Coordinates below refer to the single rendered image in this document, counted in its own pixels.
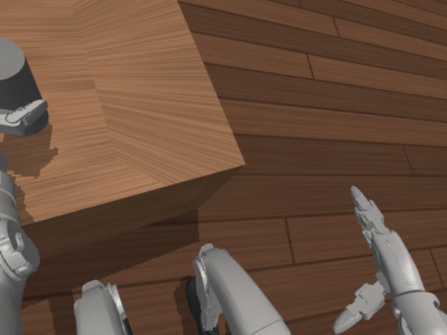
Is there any right robot arm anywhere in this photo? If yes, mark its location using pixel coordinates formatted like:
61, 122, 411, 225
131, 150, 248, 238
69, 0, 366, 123
390, 290, 447, 335

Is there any left robot arm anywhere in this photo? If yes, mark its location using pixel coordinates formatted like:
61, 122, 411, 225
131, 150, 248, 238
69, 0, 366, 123
0, 150, 40, 335

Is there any right robot foot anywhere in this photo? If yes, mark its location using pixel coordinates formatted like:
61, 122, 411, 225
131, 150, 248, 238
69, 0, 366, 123
186, 277, 219, 335

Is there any right robot hand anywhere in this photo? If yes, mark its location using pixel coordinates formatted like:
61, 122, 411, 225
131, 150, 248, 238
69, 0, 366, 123
332, 186, 425, 334

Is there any can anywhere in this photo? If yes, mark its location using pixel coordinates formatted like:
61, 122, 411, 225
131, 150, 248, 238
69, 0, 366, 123
0, 37, 49, 137

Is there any left robot hand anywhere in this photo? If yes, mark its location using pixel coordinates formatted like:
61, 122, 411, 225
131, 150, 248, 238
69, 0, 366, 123
0, 100, 48, 136

